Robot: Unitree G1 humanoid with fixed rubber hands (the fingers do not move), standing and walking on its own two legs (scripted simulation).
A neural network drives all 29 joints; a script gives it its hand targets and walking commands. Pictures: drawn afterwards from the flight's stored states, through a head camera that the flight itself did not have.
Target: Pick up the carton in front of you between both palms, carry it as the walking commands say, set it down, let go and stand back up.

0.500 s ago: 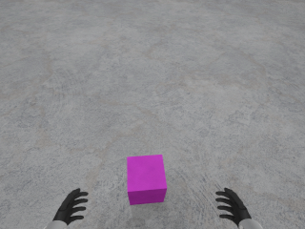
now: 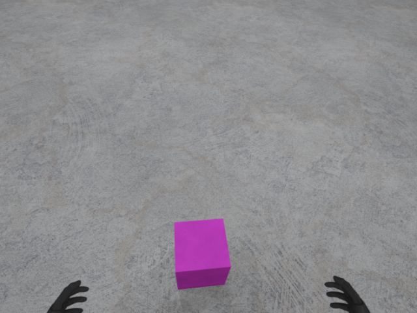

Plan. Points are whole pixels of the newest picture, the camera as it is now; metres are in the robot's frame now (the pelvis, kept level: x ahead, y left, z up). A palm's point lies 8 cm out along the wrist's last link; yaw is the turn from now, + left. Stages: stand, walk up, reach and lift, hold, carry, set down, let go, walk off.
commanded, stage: stand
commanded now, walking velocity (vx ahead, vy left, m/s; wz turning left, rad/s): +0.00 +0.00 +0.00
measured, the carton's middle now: (200, 254) +0.46 +0.00 -0.65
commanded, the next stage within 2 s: none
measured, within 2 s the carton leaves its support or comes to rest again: neither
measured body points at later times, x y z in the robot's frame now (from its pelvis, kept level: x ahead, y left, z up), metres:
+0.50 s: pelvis -0.02 -0.01 +0.01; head -0.02 +0.00 +0.46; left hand +0.11 +0.29 -0.10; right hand +0.11 -0.31 -0.09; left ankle -0.03 +0.10 -0.74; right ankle -0.04 -0.13 -0.74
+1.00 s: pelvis -0.03 -0.01 +0.01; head -0.03 -0.01 +0.46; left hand +0.07 +0.30 -0.10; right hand +0.08 -0.32 -0.10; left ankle -0.03 +0.10 -0.74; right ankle -0.04 -0.13 -0.74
